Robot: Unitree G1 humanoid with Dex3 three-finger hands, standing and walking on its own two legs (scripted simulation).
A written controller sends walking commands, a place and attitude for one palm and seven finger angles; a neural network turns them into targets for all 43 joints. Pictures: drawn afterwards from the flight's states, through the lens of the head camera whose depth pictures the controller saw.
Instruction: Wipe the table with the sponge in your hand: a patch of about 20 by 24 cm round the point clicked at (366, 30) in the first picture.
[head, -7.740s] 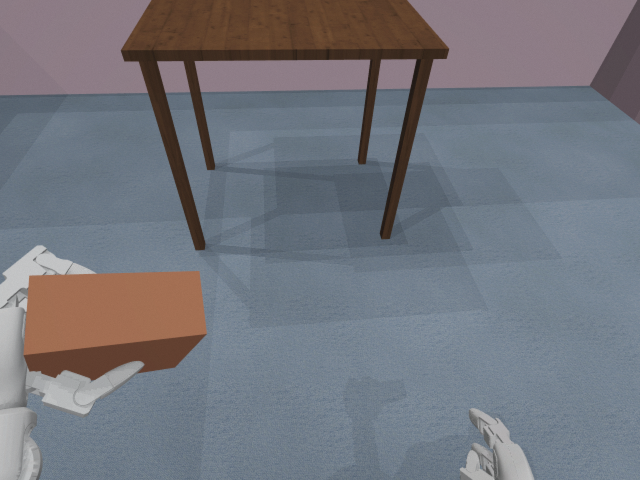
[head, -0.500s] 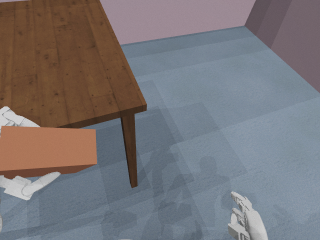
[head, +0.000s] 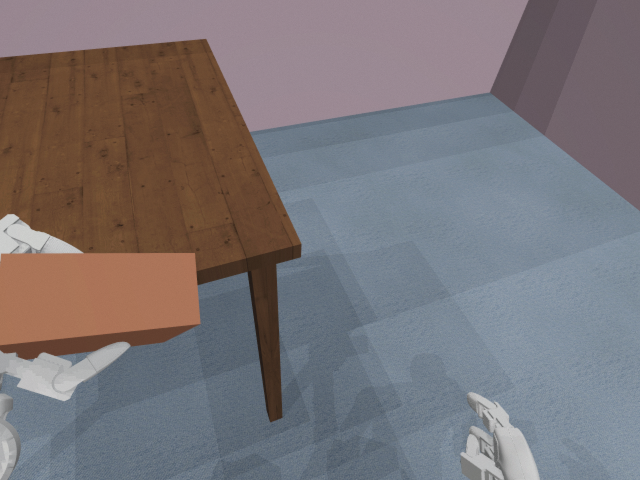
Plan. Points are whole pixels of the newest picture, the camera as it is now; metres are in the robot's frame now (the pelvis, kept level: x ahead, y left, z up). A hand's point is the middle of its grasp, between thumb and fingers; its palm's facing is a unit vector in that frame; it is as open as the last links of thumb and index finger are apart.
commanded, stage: shuffle to correct the standing spot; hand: left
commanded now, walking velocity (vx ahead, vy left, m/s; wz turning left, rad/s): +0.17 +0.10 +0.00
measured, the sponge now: (129, 306) +0.24 +0.20 +0.16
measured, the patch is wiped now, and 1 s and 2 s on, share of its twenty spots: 0.00 0.00 0.00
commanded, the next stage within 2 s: come to a stop and stand still in 0.50 s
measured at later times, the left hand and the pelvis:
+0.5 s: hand (61, 248) +0.27 +0.26 +0.20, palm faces +0.38 -0.82 -0.43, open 10.4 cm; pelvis +0.04 +0.03 +0.01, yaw -2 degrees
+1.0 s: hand (55, 188) +0.34 +0.30 +0.20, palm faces +0.36 -0.84 -0.41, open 10.4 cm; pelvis +0.11 +0.07 +0.02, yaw -1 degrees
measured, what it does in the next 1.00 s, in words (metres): walks ahead: left foot, then right foot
